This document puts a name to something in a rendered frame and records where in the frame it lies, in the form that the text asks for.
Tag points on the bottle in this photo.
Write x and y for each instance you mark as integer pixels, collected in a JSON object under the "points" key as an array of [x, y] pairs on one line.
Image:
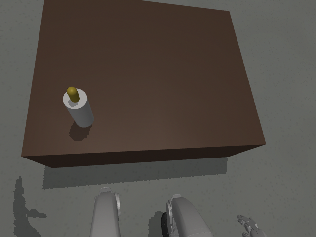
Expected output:
{"points": [[77, 103]]}

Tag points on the right robot hand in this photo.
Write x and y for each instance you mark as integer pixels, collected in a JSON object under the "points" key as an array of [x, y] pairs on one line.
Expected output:
{"points": [[251, 227]]}

